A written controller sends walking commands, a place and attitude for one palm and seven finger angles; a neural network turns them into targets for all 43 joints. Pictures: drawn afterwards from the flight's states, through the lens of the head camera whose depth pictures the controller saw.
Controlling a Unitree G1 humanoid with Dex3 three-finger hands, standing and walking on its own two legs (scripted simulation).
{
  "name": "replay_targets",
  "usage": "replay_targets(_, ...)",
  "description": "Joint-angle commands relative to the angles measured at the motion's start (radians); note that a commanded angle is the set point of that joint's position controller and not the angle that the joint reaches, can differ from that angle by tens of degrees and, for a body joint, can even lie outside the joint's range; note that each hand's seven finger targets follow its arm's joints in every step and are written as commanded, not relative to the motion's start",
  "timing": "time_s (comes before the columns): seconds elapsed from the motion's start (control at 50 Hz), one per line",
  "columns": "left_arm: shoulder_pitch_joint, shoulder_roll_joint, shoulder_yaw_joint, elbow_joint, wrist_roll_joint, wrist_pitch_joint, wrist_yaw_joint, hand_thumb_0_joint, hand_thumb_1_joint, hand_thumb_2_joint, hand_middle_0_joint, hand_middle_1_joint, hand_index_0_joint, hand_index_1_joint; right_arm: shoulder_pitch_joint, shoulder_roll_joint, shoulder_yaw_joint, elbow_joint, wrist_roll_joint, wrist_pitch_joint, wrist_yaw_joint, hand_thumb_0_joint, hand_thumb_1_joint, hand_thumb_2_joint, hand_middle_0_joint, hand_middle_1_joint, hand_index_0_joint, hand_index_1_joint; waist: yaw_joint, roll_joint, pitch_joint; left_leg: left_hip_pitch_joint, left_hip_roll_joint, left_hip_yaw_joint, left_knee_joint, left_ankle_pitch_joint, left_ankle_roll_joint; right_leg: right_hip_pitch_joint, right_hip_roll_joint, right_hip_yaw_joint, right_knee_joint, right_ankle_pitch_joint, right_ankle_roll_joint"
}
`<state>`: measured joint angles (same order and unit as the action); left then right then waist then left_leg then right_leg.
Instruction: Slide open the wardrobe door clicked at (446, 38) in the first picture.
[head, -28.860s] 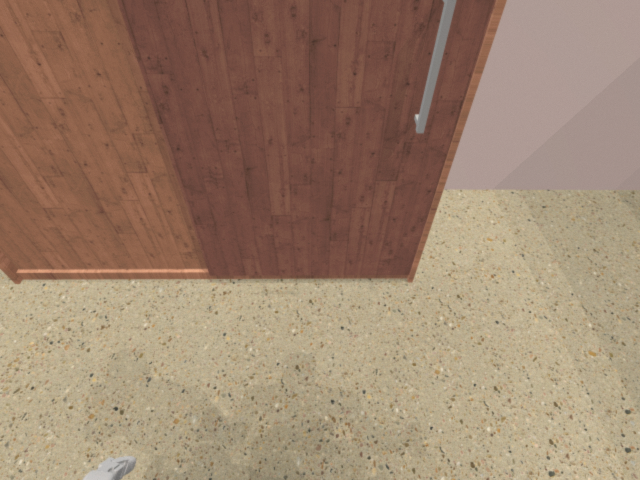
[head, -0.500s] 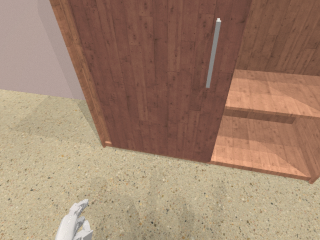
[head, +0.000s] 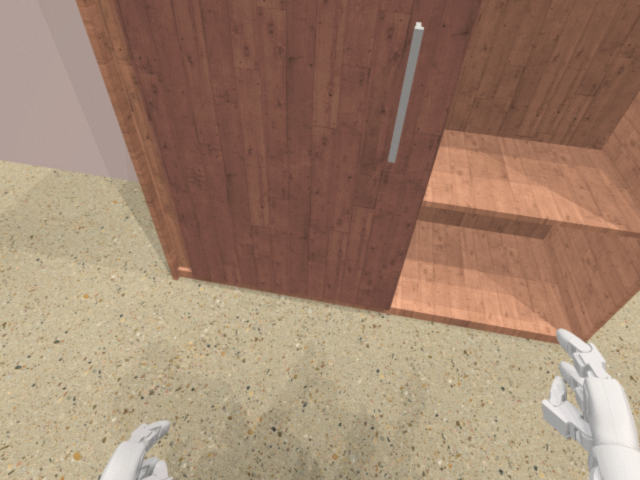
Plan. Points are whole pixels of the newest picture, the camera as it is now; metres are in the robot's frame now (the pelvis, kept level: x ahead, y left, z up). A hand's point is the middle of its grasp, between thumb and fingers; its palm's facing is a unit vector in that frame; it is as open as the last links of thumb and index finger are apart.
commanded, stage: let the arm hang, fingers relaxed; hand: right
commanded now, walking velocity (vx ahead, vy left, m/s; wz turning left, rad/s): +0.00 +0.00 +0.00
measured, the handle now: (403, 98) +0.85 -0.11 +0.11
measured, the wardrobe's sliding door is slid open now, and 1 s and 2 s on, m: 0.66 0.66 0.66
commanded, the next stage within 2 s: look to check the result in 0.98 s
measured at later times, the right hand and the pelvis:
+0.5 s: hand out of the picture +0.00 -0.21 -0.15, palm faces -0.04 +0.97 -0.23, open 7.3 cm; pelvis +0.02 -0.01 +0.02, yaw +1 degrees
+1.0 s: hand out of the picture +0.11 -0.19 -0.15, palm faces -0.05 +0.98 -0.20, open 7.3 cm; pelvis +0.06 -0.01 +0.03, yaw +2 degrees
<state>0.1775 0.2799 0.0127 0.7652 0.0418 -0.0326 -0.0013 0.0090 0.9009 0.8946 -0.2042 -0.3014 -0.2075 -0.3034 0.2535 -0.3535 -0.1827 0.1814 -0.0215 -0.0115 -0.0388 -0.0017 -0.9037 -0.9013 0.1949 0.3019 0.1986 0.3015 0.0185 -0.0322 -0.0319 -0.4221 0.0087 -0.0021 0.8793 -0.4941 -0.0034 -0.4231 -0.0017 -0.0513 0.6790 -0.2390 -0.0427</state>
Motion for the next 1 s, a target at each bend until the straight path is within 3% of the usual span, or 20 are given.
replay_targets(0.0,-0.080,0.131,0.025,-0.077,-0.002,0.012,0.004,0.000,0.900,0.900,-0.200,-0.300,-0.200,-0.300,0.064,-0.033,0.109,0.317,-0.010,0.010,0.034,0.000,-0.900,-0.900,0.200,0.300,0.200,0.300,-0.061,0.169,-0.020,0.229,0.041,-0.051,-0.364,0.174,-0.002,-0.071,-0.131,0.187,-0.204,-0.042,-0.039)
replay_targets(0.02,-0.055,0.075,0.015,-0.065,-0.017,0.026,0.000,0.000,0.900,0.900,-0.200,-0.300,-0.200,-0.300,0.028,-0.064,0.124,0.372,-0.009,0.008,0.027,0.000,-0.900,-0.900,0.200,0.300,0.200,0.300,-0.029,0.226,-0.008,0.172,0.135,-0.190,-0.477,0.158,0.041,-0.046,-0.044,0.115,-0.156,-0.106,0.011)
replay_targets(0.04,-0.016,0.056,0.013,-0.040,-0.014,0.038,-0.005,0.000,0.900,0.900,-0.200,-0.300,-0.200,-0.300,-0.015,-0.084,0.135,0.425,-0.006,0.014,0.030,0.000,-0.900,-0.900,0.200,0.300,0.200,0.300,0.010,0.163,0.025,0.063,0.210,-0.264,-0.564,0.070,0.081,0.034,-0.010,0.063,-0.120,-0.171,0.028)
replay_targets(0.06,-0.001,0.058,0.019,0.003,-0.012,0.055,-0.001,0.000,0.900,0.900,-0.200,-0.300,-0.200,-0.300,-0.065,-0.087,0.147,0.472,-0.006,0.015,0.030,0.000,-0.900,-0.900,0.200,0.300,0.200,0.300,0.029,0.146,0.044,-0.048,0.208,-0.297,-0.628,-0.087,0.101,0.124,-0.003,0.055,-0.068,-0.172,0.032)
replay_targets(0.08,0.006,0.056,0.021,0.032,-0.010,0.064,0.002,0.000,0.900,0.900,-0.200,-0.300,-0.200,-0.300,-0.107,-0.084,0.152,0.514,-0.004,0.017,0.027,0.000,-0.900,-0.900,0.200,0.300,0.200,0.300,0.033,0.173,0.094,-0.115,0.191,-0.298,-0.663,-0.128,0.108,0.171,-0.001,0.050,-0.034,-0.133,0.035)
replay_targets(0.1,0.032,0.052,0.020,0.068,-0.010,0.061,0.004,0.000,0.900,0.900,-0.200,-0.300,-0.200,-0.300,-0.128,-0.063,0.159,0.555,-0.001,0.013,0.025,0.000,-0.900,-0.900,0.200,0.300,0.200,0.300,0.045,0.129,0.093,-0.101,0.166,-0.269,-0.634,-0.027,0.108,0.212,-0.011,0.054,-0.064,-0.069,0.035)
replay_targets(0.12,0.057,0.045,0.013,0.089,-0.014,0.055,0.006,0.000,0.900,0.900,-0.200,-0.300,-0.200,-0.300,-0.124,-0.055,0.166,0.596,0.003,0.007,0.024,0.000,-0.900,-0.900,0.200,0.300,0.200,0.300,0.053,0.095,0.059,-0.044,0.128,-0.210,-0.574,0.104,0.084,0.244,-0.033,0.073,-0.137,0.004,0.032)
replay_targets(0.14,0.056,0.043,0.010,0.116,-0.015,0.043,0.011,0.000,0.900,0.900,-0.200,-0.300,-0.200,-0.300,-0.107,-0.019,0.171,0.640,0.006,0.002,0.024,0.000,-0.900,-0.900,0.200,0.300,0.200,0.300,0.039,-0.008,0.023,0.036,0.099,-0.165,-0.522,0.205,0.055,0.247,-0.070,0.102,-0.212,0.066,0.027)
replay_targets(0.16,0.037,0.042,0.013,0.132,-0.008,0.038,0.016,0.000,0.900,0.900,-0.200,-0.300,-0.200,-0.300,-0.059,0.023,0.157,0.670,0.004,0.003,0.020,0.000,-0.900,-0.900,0.200,0.300,0.200,0.300,0.010,-0.111,-0.011,0.123,0.066,-0.125,-0.507,0.210,0.039,0.209,-0.104,0.137,-0.275,0.029,0.017)
replay_targets(0.18,0.016,0.052,0.014,0.148,-0.010,0.041,0.017,0.000,0.900,0.900,-0.200,-0.300,-0.200,-0.300,-0.030,0.017,0.161,0.710,0.005,0.009,0.019,0.000,-0.900,-0.900,0.200,0.300,0.200,0.300,-0.008,-0.162,-0.001,0.168,0.052,-0.104,-0.517,0.153,0.034,0.160,-0.113,0.152,-0.321,-0.075,0.014)
replay_targets(0.2,0.014,0.052,0.015,0.164,-0.012,0.043,0.018,0.000,0.900,0.900,-0.200,-0.300,-0.200,-0.300,-0.015,0.012,0.160,0.743,0.005,0.013,0.020,0.000,-0.900,-0.900,0.200,0.300,0.200,0.300,-0.015,-0.172,0.023,0.188,0.047,-0.093,-0.515,0.153,0.034,0.122,-0.108,0.162,-0.350,-0.134,0.012)
replay_targets(0.24,0.036,0.047,0.017,0.193,-0.015,0.044,0.021,0.000,0.900,0.900,-0.200,-0.300,-0.200,-0.300,0.000,0.019,0.165,0.791,0.006,0.013,0.020,0.000,-0.900,-0.900,0.200,0.300,0.200,0.300,-0.017,-0.086,0.030,0.203,0.052,-0.085,-0.529,0.180,0.037,0.129,-0.108,0.166,-0.365,-0.135,0.009)
replay_targets(0.32,0.079,0.042,0.024,0.245,-0.020,0.046,0.025,0.000,0.900,0.900,-0.200,-0.300,-0.200,-0.300,0.019,0.036,0.173,0.855,0.006,0.011,0.018,0.000,-0.900,-0.900,0.200,0.300,0.200,0.300,-0.013,-0.017,0.019,0.192,0.055,-0.071,-0.539,0.196,0.033,0.183,-0.115,0.168,-0.378,-0.112,0.004)
replay_targets(0.48,0.088,0.012,0.023,0.301,-0.023,0.039,0.027,0.000,0.900,0.900,-0.200,-0.300,-0.200,-0.300,0.025,0.059,0.182,0.919,0.003,0.008,0.008,0.000,-0.900,-0.900,0.200,0.300,0.200,0.300,-0.009,0.053,0.036,0.182,0.076,-0.078,-0.537,0.270,0.025,0.230,-0.113,0.142,-0.361,0.012,0.002)
replay_targets(0.64,0.046,0.002,0.019,0.323,-0.023,0.036,0.024,0.000,0.900,0.900,-0.200,-0.300,-0.200,-0.300,-0.002,0.065,0.180,0.926,-0.002,0.004,0.003,0.000,-0.900,-0.900,0.200,0.300,0.200,0.300,-0.008,0.053,0.057,0.179,0.085,-0.089,-0.544,0.297,0.016,0.253,-0.109,0.119,-0.356,0.069,0.007)
replay_targets(0.76,0.022,0.003,0.016,0.326,-0.022,0.030,0.022,0.000,0.900,0.900,-0.200,-0.300,-0.200,-0.300,-0.024,0.061,0.176,0.919,-0.001,0.000,0.003,0.000,-0.900,-0.900,0.200,0.300,0.200,0.300,-0.009,0.011,0.048,0.205,0.088,-0.093,-0.548,0.339,0.012,0.270,-0.106,0.112,-0.354,0.128,0.011)
replay_targets(0.98,0.018,0.010,0.013,0.337,-0.023,0.026,0.024,0.000,0.900,0.900,-0.200,-0.300,-0.200,-0.300,-0.041,0.052,0.175,0.916,0.002,-0.004,0.002,0.000,-0.900,-0.900,0.200,0.300,0.200,0.300,-0.009,0.036,0.049,0.234,0.095,-0.086,-0.562,0.390,0.008,0.307,-0.108,0.105,-0.352,0.215,0.012)
